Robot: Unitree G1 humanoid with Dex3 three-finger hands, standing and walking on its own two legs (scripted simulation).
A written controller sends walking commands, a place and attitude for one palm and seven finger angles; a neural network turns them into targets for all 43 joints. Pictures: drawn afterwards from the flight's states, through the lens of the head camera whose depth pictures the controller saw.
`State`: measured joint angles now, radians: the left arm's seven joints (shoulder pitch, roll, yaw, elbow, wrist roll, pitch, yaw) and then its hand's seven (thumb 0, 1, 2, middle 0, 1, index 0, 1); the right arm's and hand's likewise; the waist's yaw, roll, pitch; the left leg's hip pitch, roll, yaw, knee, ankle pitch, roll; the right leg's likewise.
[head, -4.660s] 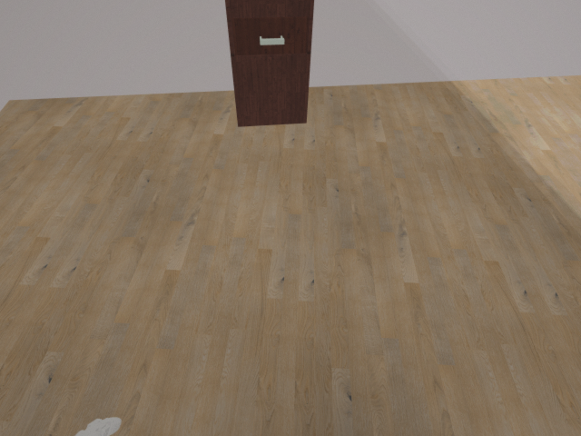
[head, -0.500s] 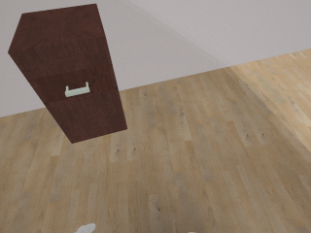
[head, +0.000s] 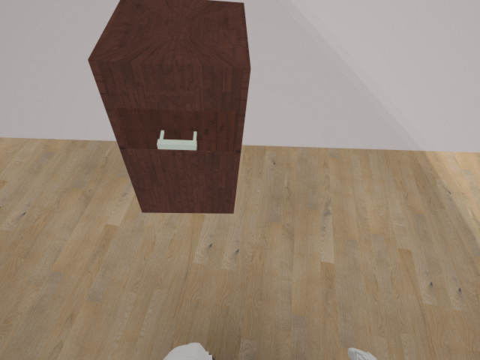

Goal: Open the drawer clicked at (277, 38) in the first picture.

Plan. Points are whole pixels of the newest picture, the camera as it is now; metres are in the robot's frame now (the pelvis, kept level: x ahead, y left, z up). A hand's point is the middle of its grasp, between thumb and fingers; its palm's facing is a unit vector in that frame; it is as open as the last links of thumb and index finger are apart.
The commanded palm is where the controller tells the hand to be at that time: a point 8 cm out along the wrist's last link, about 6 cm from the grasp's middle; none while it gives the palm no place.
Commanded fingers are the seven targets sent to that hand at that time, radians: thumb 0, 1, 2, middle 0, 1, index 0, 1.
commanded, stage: turn to face it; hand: left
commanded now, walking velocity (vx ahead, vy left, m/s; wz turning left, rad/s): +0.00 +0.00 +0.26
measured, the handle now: (178, 139) +0.76 +0.26 -0.23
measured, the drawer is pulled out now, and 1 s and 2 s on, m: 0.00 0.00 0.00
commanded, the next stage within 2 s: take the last steps up to it in 0.04 s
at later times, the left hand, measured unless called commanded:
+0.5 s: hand out of the picture +0.02 +0.14 -0.14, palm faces +0.16 -0.96 -0.21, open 7.3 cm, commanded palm none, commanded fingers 0.00 0.90 0.90 -0.20 -0.30 -0.20 -0.30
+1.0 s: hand out of the picture +0.11 +0.22 -0.17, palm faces +0.19 -0.97 -0.16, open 7.4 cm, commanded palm none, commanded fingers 0.00 0.90 0.90 -0.20 -0.30 -0.20 -0.30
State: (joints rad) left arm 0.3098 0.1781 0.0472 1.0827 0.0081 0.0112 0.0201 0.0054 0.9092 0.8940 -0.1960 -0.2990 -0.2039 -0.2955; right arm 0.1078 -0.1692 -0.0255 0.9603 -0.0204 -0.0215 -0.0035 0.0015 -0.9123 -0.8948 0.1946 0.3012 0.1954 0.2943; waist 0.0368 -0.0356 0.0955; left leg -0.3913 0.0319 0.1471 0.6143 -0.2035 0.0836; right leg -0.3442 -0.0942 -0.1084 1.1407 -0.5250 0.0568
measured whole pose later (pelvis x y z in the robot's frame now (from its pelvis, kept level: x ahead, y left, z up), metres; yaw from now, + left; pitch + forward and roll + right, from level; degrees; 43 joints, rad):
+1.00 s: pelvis +0.16 +0.06 +0.01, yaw +6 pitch -1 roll +1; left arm 0.34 0.16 0.06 1.13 0.02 -0.01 0.00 0.01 0.91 0.89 -0.19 -0.30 -0.20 -0.30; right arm 0.18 -0.14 -0.05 1.01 -0.02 -0.08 -0.03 -0.02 -0.95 -0.89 0.20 0.30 0.20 0.29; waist 0.02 -0.05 0.04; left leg -0.19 0.01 0.19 0.46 -0.25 0.04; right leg -0.45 -0.11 -0.07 1.12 -0.35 0.00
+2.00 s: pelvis +0.28 +0.08 +0.02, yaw +4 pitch +1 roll -1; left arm 0.25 0.23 0.07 1.06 0.02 0.06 0.00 0.00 0.91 0.89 -0.19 -0.30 -0.20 -0.30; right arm 0.18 -0.14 -0.01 1.01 -0.03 0.01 -0.04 0.00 -0.92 -0.89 0.20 0.30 0.20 0.30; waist 0.01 -0.05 0.02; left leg -0.21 0.03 0.06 0.39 -0.19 0.02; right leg -0.38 0.00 0.04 0.99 -0.38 0.04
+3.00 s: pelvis +0.31 +0.05 +0.02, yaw +3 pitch +0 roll +1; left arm 0.26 0.15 0.01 1.13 0.01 0.01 0.04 0.00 0.91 0.89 -0.20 -0.30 -0.20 -0.30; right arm 0.16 -0.15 0.00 1.09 -0.01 -0.01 -0.04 -0.01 -0.93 -0.89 0.20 0.30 0.20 0.29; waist 0.01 -0.02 0.03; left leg -0.17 0.01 0.09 0.44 -0.26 0.00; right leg -0.05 -0.03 -0.01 0.42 -0.36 0.01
